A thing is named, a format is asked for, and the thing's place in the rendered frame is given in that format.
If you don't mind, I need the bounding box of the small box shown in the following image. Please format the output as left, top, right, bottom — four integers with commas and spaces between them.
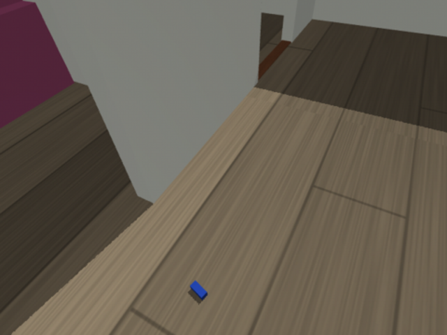
190, 281, 207, 300

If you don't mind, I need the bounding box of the armchair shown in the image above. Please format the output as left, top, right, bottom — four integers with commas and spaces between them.
0, 0, 74, 128

